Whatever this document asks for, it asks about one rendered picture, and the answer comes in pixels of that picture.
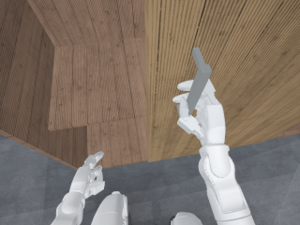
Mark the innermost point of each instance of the handle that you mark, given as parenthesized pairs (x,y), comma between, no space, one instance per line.
(201,78)

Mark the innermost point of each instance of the wardrobe door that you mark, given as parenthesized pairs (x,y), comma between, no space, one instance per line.
(295,127)
(253,50)

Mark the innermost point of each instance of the robot right forearm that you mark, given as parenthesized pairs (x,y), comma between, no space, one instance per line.
(226,198)

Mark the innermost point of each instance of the right robot hand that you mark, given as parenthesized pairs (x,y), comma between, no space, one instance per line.
(210,115)

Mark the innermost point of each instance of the right robot thigh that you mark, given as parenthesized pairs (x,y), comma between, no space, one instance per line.
(185,218)

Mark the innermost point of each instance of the left robot hand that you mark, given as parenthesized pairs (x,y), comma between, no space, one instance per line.
(84,179)

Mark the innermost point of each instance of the left robot shin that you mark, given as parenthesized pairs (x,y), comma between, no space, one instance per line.
(124,220)

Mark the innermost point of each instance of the robot left forearm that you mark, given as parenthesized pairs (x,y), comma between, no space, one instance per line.
(70,210)

